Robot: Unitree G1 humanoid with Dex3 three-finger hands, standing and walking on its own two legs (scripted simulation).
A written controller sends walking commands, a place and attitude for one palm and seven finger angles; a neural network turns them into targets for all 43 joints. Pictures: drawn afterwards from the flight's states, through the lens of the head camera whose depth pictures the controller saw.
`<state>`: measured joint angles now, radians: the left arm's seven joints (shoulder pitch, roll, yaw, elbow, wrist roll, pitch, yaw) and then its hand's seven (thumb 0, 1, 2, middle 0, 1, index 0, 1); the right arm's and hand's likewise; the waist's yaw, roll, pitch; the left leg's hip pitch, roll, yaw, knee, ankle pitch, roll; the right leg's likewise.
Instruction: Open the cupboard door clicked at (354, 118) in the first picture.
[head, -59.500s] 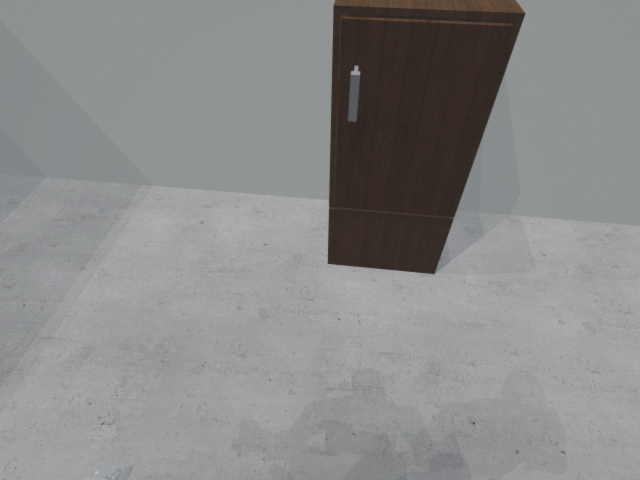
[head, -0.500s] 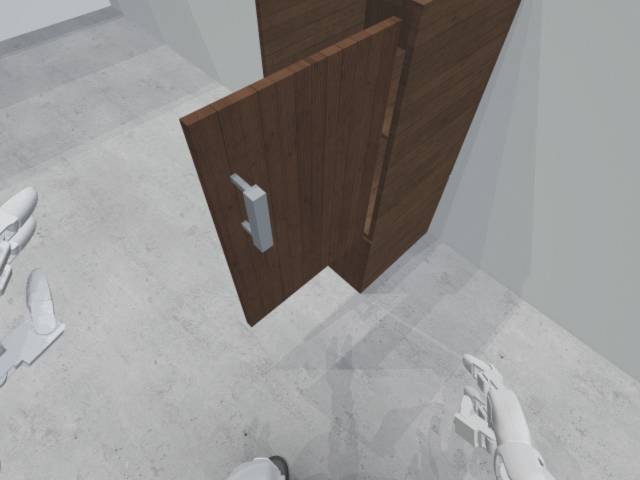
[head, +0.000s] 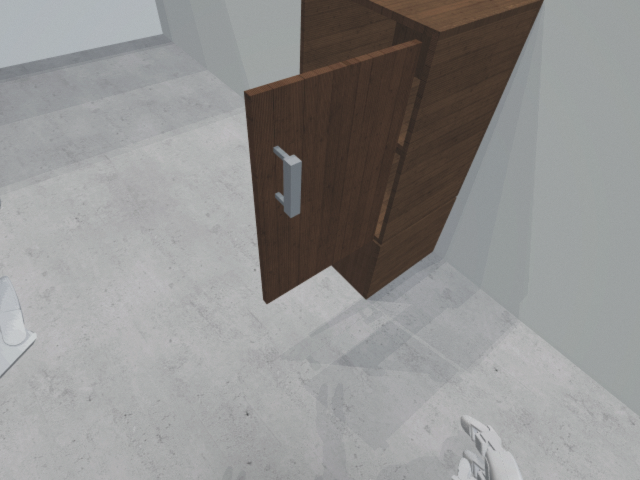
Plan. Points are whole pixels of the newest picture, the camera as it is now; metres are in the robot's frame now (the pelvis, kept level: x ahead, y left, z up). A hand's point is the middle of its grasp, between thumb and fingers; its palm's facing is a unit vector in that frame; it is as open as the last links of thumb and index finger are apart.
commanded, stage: stop stepping back and stand still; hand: left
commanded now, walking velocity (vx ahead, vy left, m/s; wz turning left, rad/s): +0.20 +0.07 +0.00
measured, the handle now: (285, 181) +0.61 +0.11 +0.00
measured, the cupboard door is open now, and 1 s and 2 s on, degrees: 89 89 89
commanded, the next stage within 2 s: let the arm hang, fingers relaxed in 0.68 s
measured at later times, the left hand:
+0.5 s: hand (33, 364) +0.17 +0.26 +0.16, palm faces +0.40 -0.79 -0.46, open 7.4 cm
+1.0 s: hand out of the picture +0.11 +0.20 -0.11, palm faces -0.02 -0.95 -0.30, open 7.4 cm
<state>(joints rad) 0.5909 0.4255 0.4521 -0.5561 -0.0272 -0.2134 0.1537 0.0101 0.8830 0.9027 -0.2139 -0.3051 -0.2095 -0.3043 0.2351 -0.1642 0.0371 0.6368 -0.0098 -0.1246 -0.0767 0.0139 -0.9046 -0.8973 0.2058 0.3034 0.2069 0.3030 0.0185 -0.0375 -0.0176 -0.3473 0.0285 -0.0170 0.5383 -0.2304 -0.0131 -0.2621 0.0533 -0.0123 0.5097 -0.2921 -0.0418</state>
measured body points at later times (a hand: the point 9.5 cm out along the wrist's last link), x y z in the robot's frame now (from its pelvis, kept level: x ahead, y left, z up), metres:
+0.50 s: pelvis -0.04 +0.00 +0.00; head -0.04 +0.01 +0.45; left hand +0.14 +0.30 +0.19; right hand +0.11 -0.23 -0.09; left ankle -0.01 +0.12 -0.73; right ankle -0.01 -0.10 -0.73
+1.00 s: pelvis -0.04 -0.01 +0.00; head -0.04 -0.02 +0.44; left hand +0.11 +0.25 -0.09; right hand +0.09 -0.27 -0.13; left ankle -0.01 +0.11 -0.73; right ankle -0.02 -0.10 -0.73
